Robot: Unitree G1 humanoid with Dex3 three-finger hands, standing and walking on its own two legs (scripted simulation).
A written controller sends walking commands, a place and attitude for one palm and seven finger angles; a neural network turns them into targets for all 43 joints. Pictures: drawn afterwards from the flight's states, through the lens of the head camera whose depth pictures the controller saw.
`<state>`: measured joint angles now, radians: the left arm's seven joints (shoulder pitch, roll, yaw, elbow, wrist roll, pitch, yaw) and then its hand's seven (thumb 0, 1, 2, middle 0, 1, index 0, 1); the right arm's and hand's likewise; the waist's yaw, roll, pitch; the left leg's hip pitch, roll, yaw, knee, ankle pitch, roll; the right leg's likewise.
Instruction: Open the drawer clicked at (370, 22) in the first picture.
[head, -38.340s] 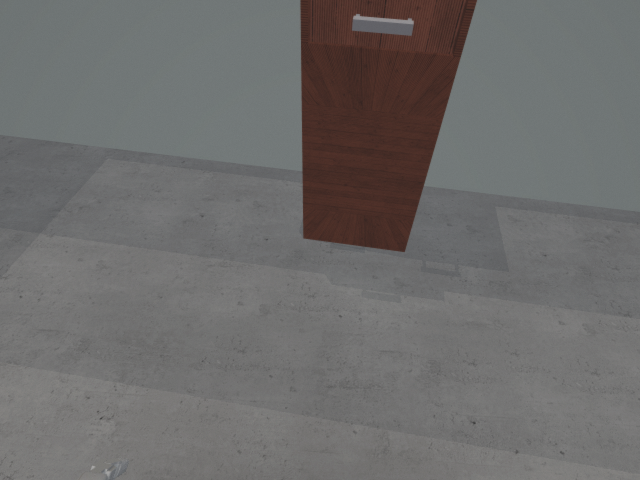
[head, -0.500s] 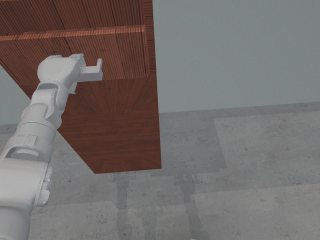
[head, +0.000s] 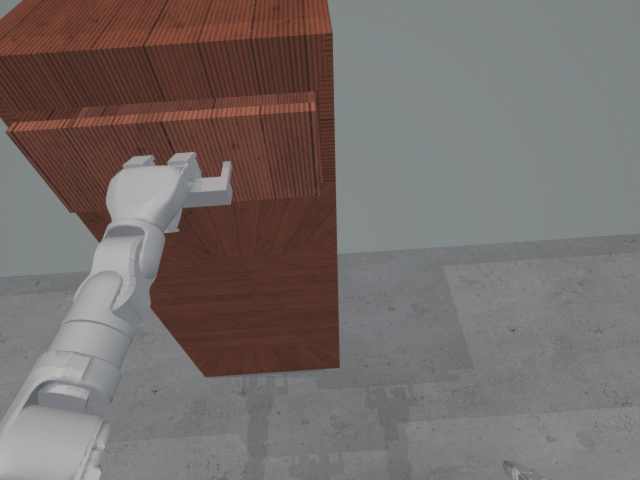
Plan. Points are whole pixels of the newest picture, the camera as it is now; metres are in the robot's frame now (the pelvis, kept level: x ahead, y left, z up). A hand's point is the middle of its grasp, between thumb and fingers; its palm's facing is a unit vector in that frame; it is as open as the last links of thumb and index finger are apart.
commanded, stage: pull the drawer open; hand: left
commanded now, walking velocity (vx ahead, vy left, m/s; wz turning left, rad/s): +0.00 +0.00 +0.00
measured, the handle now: (175, 182) +0.47 +0.21 +0.13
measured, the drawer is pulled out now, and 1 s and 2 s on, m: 0.04 0.07 0.12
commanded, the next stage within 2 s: none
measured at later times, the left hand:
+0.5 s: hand (167, 211) +0.43 +0.22 +0.10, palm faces -0.02 -0.01 -1.00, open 5.7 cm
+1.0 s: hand (161, 237) +0.39 +0.21 +0.10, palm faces +0.06 -0.06 -1.00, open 5.8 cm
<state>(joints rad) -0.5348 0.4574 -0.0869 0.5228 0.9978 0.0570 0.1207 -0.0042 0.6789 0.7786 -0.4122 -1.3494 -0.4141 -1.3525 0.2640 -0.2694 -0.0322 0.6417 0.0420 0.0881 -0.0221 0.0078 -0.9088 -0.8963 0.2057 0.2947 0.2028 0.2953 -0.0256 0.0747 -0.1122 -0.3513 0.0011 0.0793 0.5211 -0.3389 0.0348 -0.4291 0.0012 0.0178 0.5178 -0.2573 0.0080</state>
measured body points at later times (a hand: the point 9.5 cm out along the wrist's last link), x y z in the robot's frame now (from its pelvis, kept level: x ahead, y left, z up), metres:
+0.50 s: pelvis -0.01 -0.02 +0.00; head +0.04 -0.04 +0.44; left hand +0.43 +0.22 +0.16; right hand +0.09 -0.27 -0.14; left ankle -0.06 +0.09 -0.73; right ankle -0.01 -0.13 -0.73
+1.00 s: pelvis +0.01 -0.01 +0.00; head +0.04 -0.03 +0.45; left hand +0.38 +0.21 +0.16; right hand +0.18 -0.26 -0.11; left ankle -0.06 +0.09 -0.73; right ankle -0.01 -0.13 -0.73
